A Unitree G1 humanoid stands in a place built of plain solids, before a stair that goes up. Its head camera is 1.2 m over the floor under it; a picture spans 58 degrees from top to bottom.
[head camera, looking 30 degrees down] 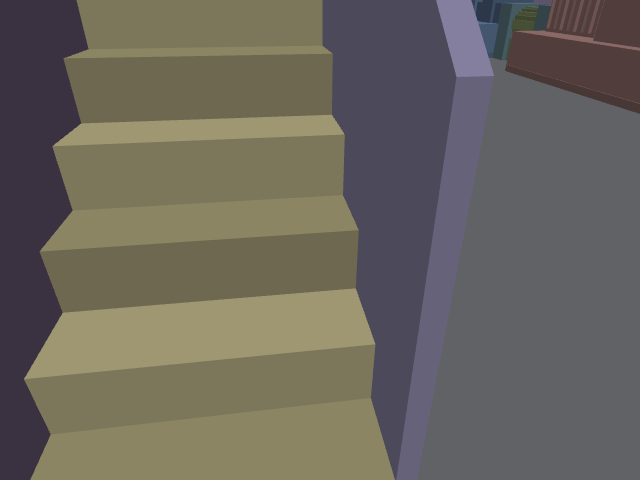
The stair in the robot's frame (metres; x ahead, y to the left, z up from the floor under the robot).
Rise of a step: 0.20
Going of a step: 0.24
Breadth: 0.85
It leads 8 degrees to the left of straight ahead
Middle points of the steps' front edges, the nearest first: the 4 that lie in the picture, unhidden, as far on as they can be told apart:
0.78 0.28 0.41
1.02 0.31 0.61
1.26 0.34 0.81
1.50 0.38 1.02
